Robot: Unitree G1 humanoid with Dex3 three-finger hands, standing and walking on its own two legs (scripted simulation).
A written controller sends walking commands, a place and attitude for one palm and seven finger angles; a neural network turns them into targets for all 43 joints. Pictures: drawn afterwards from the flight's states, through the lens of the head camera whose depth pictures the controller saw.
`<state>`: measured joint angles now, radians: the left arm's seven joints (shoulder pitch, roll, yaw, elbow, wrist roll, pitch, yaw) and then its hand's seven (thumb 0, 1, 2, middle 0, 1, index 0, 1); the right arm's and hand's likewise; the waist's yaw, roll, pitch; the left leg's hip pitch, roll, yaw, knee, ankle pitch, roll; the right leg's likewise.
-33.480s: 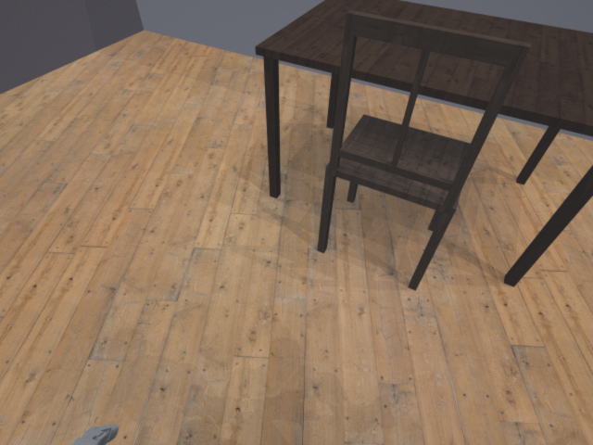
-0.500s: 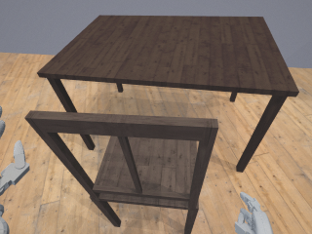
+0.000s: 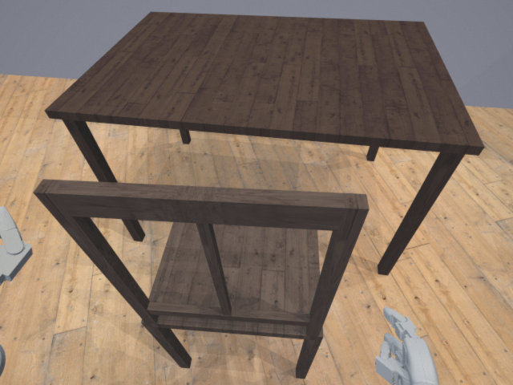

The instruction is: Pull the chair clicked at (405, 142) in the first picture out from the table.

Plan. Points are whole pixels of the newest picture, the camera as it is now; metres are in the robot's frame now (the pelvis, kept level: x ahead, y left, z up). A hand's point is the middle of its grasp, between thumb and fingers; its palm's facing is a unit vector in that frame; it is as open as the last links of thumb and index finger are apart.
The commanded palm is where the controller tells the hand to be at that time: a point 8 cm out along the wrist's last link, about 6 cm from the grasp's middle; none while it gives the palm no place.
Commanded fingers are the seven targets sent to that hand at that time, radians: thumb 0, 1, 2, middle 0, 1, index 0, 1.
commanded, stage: step back with the hand held close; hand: left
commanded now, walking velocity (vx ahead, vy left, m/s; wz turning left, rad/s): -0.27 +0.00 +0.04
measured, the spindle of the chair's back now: (217, 275) +0.30 +0.12 -0.04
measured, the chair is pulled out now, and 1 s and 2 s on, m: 0.25 0.25 0.25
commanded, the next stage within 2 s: stop stepping back and stand still in 1.96 s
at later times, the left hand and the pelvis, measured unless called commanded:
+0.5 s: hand (57, 272) +0.18 +0.25 +0.17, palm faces +0.49 -0.73 -0.48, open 7.4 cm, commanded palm +0.12 +0.29 +0.18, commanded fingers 0.00 0.90 0.90 -0.20 -0.30 -0.20 -0.30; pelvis -0.02 -0.01 -0.01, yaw +0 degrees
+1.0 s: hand (39, 310) +0.14 +0.25 +0.16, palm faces +0.49 -0.71 -0.51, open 7.4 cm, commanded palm +0.08 +0.28 +0.18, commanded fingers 0.00 0.90 0.90 -0.20 -0.30 -0.20 -0.30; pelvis -0.06 -0.02 -0.02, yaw +2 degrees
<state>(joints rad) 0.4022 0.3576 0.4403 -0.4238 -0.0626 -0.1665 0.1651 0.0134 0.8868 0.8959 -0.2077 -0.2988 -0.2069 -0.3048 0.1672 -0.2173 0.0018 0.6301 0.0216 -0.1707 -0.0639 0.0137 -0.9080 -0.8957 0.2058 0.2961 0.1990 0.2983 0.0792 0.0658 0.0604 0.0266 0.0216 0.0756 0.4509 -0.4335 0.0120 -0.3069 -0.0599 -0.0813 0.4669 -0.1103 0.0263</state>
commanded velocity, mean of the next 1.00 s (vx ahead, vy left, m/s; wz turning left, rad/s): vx -0.32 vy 0.00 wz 0.05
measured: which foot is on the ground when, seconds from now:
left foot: down 0.00-1.00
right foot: down 0.00-1.00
